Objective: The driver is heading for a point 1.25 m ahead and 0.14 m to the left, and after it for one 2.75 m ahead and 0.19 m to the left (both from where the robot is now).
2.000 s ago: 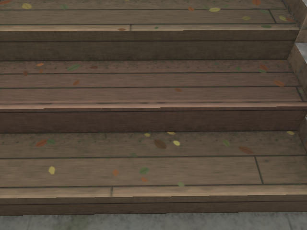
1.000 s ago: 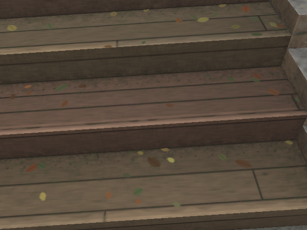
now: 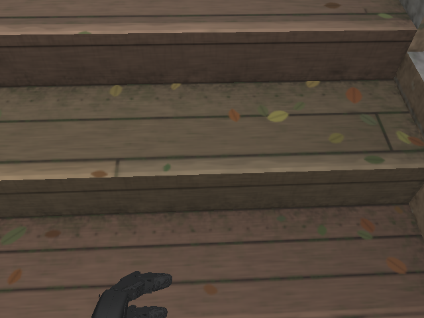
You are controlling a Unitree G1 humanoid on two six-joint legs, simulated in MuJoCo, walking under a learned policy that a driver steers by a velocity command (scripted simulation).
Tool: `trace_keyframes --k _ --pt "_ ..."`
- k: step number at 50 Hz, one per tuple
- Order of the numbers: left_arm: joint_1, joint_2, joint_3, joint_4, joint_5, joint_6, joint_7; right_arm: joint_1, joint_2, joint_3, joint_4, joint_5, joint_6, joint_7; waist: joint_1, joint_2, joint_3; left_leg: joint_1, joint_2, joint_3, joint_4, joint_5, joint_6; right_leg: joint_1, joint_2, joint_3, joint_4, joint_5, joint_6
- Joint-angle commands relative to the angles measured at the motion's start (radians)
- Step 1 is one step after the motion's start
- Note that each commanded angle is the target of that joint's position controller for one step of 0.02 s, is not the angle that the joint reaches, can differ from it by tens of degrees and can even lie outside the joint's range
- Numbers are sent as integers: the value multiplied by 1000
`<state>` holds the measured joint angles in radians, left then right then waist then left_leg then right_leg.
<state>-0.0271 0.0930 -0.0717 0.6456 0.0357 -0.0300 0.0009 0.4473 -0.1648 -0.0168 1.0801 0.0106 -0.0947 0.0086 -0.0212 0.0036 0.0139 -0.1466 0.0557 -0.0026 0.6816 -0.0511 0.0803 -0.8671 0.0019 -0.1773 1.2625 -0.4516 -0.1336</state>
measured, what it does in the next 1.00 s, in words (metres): climbs: left foot 0.17 m higher, then right foot 0.17 m higher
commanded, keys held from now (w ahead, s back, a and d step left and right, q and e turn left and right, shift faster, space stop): w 1.00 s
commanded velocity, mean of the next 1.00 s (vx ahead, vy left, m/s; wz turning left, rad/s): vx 0.50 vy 0.00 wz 0.00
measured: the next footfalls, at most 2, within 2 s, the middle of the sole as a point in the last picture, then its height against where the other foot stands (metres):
left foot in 0.48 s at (182, 273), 0.17 m higher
right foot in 0.98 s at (277, 132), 0.17 m higher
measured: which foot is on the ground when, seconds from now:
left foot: up 0.00-0.46, down 0.48-1.00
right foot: down 0.00-0.54, up 0.56-0.96, down 0.98-1.00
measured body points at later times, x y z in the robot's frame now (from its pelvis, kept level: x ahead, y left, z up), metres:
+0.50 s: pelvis +0.31 -0.01 +0.14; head +0.32 -0.02 +0.59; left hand +0.19 +0.16 +0.00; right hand +0.57 -0.17 +0.07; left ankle +0.43 +0.08 -0.45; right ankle +0.11 -0.07 -0.59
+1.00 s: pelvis +0.61 -0.06 +0.31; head +0.62 -0.06 +0.76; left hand +0.89 +0.10 +0.26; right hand +0.55 -0.24 +0.15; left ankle +0.45 +0.08 -0.42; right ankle +0.75 -0.16 -0.28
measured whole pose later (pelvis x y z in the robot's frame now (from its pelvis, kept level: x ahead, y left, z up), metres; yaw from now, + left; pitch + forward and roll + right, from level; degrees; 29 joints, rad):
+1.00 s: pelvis +0.61 -0.06 +0.31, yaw +0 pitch +8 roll -3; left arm -0.13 0.12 -0.08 0.76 0.03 0.00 -0.09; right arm 0.46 -0.13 0.02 1.10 -0.06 -0.12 0.12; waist -0.04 0.07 -0.14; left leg -0.03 0.11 0.04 0.30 -0.22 0.06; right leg -1.04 -0.01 -0.12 1.33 -0.44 -0.11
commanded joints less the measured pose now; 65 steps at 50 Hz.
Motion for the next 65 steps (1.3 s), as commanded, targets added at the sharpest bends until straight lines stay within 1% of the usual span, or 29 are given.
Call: trace_keyframes --k 1,2,3,5,8,12,15,18,20,22,25,26,28,29,30,33,36,37,42,45,48,49,50,51,52,54,57,60,65 --pt "285 303 142 133 -15 15 11 49 -26 -45 -156 -55 -29 33 50 -106 -277 -476 -117 -263 1193 -11 12 578 -353 1137 -973 -289 -122" --pt "399 228 95 201 25 -23 -58 -65 -68 -44 -147 -22 1 76 161 -62 161 -822 -183 -433 1406 178 95 403 -254 945 -909 -250 -130" --pt "375 167 93 280 25 -50 -87 -63 -71 -40 -179 -51 2 72 78 -29 100 -903 -186 -396 1432 171 151 449 -250 781 -871 31 -136" --pt "269 45 58 357 79 -48 -118 -63 9 5 -227 -37 33 69 -45 84 0 -1017 -147 -393 1466 249 242 452 -227 568 -850 154 -58" --pt "240 18 42 391 65 -83 -110 -94 -41 7 -254 -15 50 56 -114 26 -47 -1111 -86 -255 1434 201 225 441 -128 271 -882 275 14" --pt "493 57 27 458 86 -102 -68 -290 -16 40 -316 -15 50 64 -33 -134 -76 -1248 -53 -67 1592 5 171 517 -93 222 -921 302 18" --pt "690 110 15 523 138 -83 -102 -491 -33 65 -386 -15 56 43 39 -25 -17 -1503 -45 -84 1407 47 191 789 -173 301 -944 317 11" --pt "668 93 8 504 95 -76 -124 -653 -66 56 -441 -20 92 39 44 -78 -1 -1377 26 104 1166 14 141 724 -217 254 -1080 445 -39" --pt "630 90 -2 452 51 -70 -124 -663 7 70 -433 -44 111 55 26 -165 -12 -1086 4 174 1053 -69 102 588 -205 208 -1125 751 -64" --pt "584 274 36 436 3 -103 -134 -720 -25 67 -481 -33 132 88 -33 -212 -111 -609 -112 272 789 -153 57 469 -245 179 -1095 1636 -130" --pt "569 374 85 480 -8 -108 -149 -478 -109 23 -414 -28 119 75 -102 -217 -165 -503 -184 217 357 -318 68 862 -280 151 -785 2040 -85" --pt "667 268 72 486 74 -112 -150 -219 -160 11 -326 -22 111 60 -97 -45 -421 21 -90 -68 451 105 209 541 -236 225 -516 1936 1" --pt "488 189 82 448 18 -80 -182 271 -195 -15 -156 -100 111 40 -271 253 -418 275 164 -874 -195 -268 385 6 125 428 369 455 14" --pt "477 184 98 448 -21 -82 -161 232 -206 -26 -106 -86 73 27 -213 131 -208 127 153 -854 -224 -429 274 -181 105 542 673 522 -22" --pt "411 164 95 424 -6 -82 -142 97 -188 -40 -92 -61 57 37 -150 105 -120 51 156 -740 -213 -346 295 -329 126 523 870 496 -52" --pt "293 68 54 306 3 -39 -92 -191 83 37 -10 -72 42 81 77 -133 -122 -171 147 -375 -225 -98 188 -441 50 478 990 480 -161" --pt "307 61 45 286 1 -17 -89 -428 61 36 -73 -81 -12 63 207 -70 -35 -543 -5 22 -368 -153 90 -220 -24 277 713 349 -130" --pt "215 65 41 248 -25 -19 -93 -344 22 33 -61 -117 -16 50 169 31 -40 -579 -19 43 -408 -165 101 -199 -22 212 842 280 -110" --pt "-166 133 0 78 -11 -20 -31 142 -59 35 88 -159 -2 67 -12 46 -58 77 160 -178 -446 -101 148 -695 -134 226 499 292 -79" --pt "-214 83 -3 64 25 32 -75 -6 -77 37 -45 -66 -8 100 13 166 -25 -348 166 -39 -655 60 179 -41 -83 29 291 151 -11" --pt "-114 156 26 42 -8 37 -91 38 -226 -2 -24 -31 -55 105 114 156 -132 3 186 26 -406 1183 163 164 73 -36 -101 123 -6" --pt "-4 188 46 69 -7 30 -89 57 -244 -18 4 -44 -54 116 129 187 -202 53 186 41 -260 1284 137 299 85 17 -180 137 -36" --pt "166 219 52 136 -9 24 -83 203 -136 -6 28 -101 -54 123 100 0 -416 -228 112 -12 20 1023 83 713 -28 316 -184 454 -164" --pt "435 281 76 203 18 36 -66 173 -94 -1 5 -103 -35 141 199 -160 -491 -477 -32 -82 239 395 71 918 -137 724 -552 120 -221" --pt "589 347 112 284 48 30 -48 51 -54 -18 4 -77 -10 149 256 -238 -375 -683 -129 -245 720 6 48 846 -256 1095 -824 -234 -235" --pt "423 305 117 332 19 -41 -23 -35 -20 -12 -7 -43 -17 94 149 -210 -147 -865 -112 -309 1132 91 60 581 -243 893 -784 -252 -150" --pt "191 29 51 379 31 -39 -43 -156 21 15 -76 -25 6 41 -4 57 -126 -966 -77 -328 1316 148 138 431 -268 638 -803 148 -45" --pt "207 11 52 374 59 -46 -86 -148 38 33 -92 2 34 55 -78 28 -96 -1081 -17 -219 1412 78 170 417 -197 298 -870 321 -35" --pt "381 37 35 442 105 -63 -43 -305 7 47 -151 -6 33 74 -22 -59 -65 -1286 -8 -149 1485 -56 173 566 -198 142 -970 283 -45"
Keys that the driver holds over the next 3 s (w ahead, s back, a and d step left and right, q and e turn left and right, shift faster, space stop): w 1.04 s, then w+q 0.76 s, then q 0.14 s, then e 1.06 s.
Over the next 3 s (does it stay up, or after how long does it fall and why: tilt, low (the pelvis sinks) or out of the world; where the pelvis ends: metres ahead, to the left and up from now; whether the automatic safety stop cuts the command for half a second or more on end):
stays up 1.21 0.19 0.63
